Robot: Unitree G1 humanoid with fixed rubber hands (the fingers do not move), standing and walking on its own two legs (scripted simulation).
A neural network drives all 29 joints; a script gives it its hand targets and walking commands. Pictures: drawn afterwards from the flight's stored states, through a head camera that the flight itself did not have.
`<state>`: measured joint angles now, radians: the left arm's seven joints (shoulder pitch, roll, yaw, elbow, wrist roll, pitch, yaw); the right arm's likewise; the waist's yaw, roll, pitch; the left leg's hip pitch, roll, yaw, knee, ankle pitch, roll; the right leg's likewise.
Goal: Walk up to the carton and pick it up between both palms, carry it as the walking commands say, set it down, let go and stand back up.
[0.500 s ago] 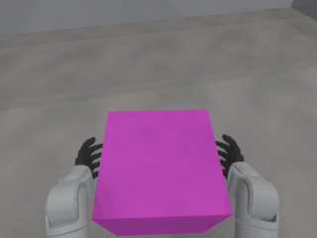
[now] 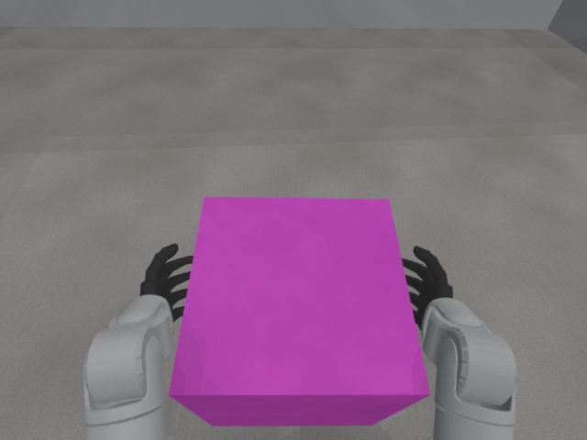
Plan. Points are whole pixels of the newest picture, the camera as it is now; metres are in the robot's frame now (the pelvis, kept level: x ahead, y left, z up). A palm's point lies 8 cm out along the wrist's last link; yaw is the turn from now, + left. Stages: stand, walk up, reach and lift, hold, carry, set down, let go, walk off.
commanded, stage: carry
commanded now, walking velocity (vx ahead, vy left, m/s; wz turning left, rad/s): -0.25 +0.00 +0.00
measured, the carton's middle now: (294, 320) +0.28 +0.00 +0.00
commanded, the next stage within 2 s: none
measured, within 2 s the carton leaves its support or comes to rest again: neither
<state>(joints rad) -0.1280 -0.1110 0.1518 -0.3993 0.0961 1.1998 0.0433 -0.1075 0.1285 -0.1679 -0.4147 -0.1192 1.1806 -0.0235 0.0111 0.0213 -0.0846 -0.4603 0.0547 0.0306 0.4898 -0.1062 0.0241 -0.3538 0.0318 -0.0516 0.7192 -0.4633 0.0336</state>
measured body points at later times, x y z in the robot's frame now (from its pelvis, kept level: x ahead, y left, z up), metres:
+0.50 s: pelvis -0.19 +0.01 +0.00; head -0.19 +0.02 +0.45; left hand +0.06 +0.19 +0.06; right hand +0.08 -0.15 +0.07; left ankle -0.21 +0.11 -0.74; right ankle -0.09 -0.11 -0.71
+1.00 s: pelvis -0.38 -0.02 +0.00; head -0.37 -0.04 +0.45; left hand -0.11 +0.12 +0.07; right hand -0.13 -0.21 +0.06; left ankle -0.37 +0.11 -0.65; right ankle -0.35 -0.12 -0.74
